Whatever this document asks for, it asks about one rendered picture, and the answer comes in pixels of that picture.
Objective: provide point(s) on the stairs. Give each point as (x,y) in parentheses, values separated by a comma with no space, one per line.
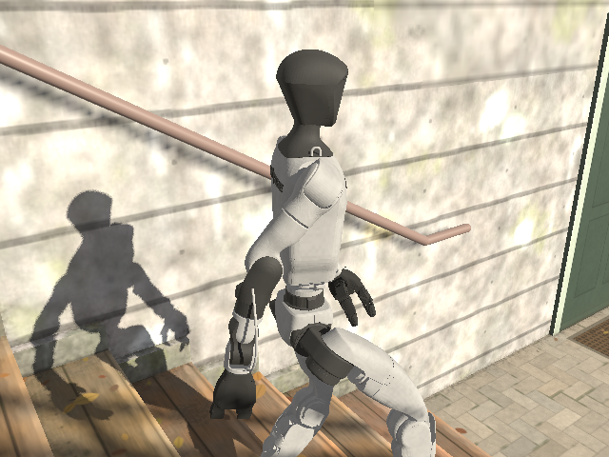
(89,408)

